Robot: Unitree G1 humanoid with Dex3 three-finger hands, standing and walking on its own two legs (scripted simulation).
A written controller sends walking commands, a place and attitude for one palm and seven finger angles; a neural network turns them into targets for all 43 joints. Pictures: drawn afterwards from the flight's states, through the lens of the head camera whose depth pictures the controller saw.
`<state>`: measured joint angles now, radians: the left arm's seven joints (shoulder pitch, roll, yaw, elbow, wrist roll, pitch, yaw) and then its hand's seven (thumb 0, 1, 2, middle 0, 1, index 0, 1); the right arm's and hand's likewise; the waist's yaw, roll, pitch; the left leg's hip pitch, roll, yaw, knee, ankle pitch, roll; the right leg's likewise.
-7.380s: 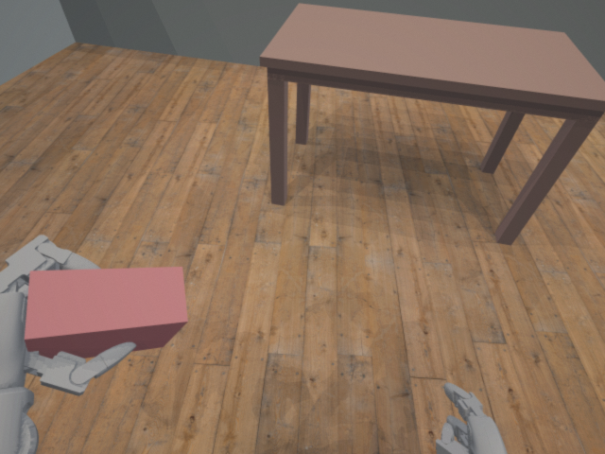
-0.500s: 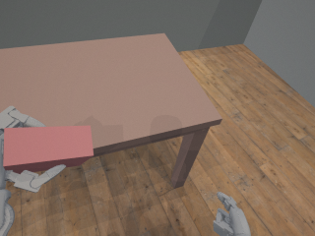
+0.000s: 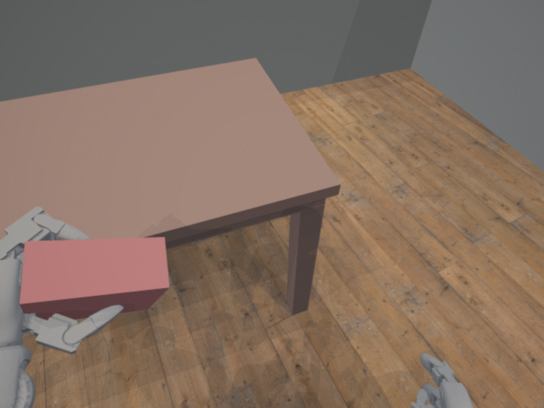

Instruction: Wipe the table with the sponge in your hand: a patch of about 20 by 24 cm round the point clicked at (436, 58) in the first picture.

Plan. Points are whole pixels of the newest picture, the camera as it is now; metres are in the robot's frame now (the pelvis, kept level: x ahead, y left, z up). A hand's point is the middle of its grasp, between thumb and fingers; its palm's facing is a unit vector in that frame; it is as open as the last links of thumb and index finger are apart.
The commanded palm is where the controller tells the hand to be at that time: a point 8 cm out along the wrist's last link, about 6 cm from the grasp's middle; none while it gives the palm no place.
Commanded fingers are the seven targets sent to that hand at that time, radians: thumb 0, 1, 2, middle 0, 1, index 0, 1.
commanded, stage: come to a stop and stand still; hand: left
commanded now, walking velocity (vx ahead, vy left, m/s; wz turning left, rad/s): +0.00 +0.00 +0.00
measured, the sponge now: (118, 279) +0.23 +0.19 +0.14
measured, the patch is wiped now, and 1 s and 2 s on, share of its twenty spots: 0.00 0.00 0.00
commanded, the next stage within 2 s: none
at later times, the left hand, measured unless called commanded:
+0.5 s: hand (66, 346) +0.15 +0.20 +0.15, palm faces +0.38 -0.84 -0.40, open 10.1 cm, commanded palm +0.10 +0.25 +0.18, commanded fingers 0.00 0.10 1.30 -1.20 -1.60 -1.20 -1.60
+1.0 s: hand out of the picture +0.10 +0.19 +0.16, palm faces +0.34 -0.84 -0.42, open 10.1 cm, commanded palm +0.06 +0.24 +0.18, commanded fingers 0.00 0.10 1.30 -1.20 -1.60 -1.20 -1.60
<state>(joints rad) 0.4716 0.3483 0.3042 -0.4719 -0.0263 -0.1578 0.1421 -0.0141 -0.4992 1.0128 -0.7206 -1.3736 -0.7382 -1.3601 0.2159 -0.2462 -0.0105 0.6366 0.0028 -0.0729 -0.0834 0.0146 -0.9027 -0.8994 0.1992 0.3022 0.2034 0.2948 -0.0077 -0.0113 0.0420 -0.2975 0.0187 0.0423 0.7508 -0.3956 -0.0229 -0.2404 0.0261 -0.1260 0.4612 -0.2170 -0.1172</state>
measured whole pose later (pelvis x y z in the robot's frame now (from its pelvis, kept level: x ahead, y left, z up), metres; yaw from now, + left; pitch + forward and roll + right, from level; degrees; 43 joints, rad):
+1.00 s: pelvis -0.11 -0.03 +0.00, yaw -2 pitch -4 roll +2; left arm 0.47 0.36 0.29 -0.47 0.01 -0.16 0.15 -0.01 -0.50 1.01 -0.72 -1.38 -0.74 -1.36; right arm 0.23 -0.20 0.02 0.62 -0.03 -0.03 -0.06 0.01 -0.90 -0.90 0.20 0.30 0.21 0.30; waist 0.00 -0.03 0.06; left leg -0.26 0.00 -0.01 0.53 -0.36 0.03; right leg -0.30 0.09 -0.15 0.37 -0.17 -0.07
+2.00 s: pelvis -0.22 -0.13 +0.00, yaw +4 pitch -1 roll +2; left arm 0.45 0.35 0.31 -0.45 0.00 -0.25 0.13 -0.01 -0.50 1.01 -0.72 -1.38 -0.74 -1.36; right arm 0.14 -0.21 -0.01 0.64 0.01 -0.07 -0.04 0.02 -0.90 -0.90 0.20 0.30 0.21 0.30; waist -0.01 0.01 0.14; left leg -0.43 0.03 0.03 0.98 -0.33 -0.03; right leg -0.26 -0.02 -0.10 0.50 -0.22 -0.07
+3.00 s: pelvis -0.24 -0.11 +0.00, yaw +2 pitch -1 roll +0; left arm 0.48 0.36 0.31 -0.48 -0.02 -0.18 0.15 -0.01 -0.50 1.01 -0.72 -1.38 -0.74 -1.36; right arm 0.22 -0.22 0.00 0.60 0.01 -0.09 -0.07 0.01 -0.90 -0.90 0.20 0.30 0.20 0.29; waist 0.00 0.01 0.05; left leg -0.25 0.05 0.03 0.50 -0.23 -0.02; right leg -0.24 0.04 -0.08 0.46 -0.21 -0.06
